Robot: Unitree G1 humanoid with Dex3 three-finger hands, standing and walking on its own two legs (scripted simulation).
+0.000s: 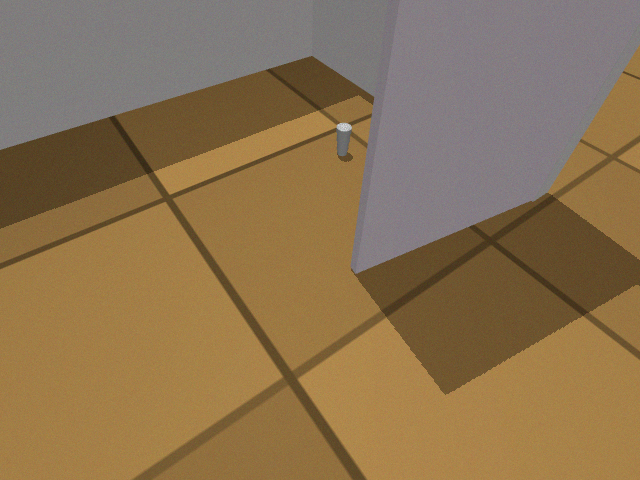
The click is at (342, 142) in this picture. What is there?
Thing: tapered cup
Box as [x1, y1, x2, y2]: [336, 123, 351, 155]
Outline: 339,123 336,128 337,153 339,155 344,155 347,150 351,126 347,123
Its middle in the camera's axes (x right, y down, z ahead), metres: +0.12 -0.49 +1.98
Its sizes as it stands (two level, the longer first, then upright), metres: 0.075 0.075 0.157
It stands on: the floor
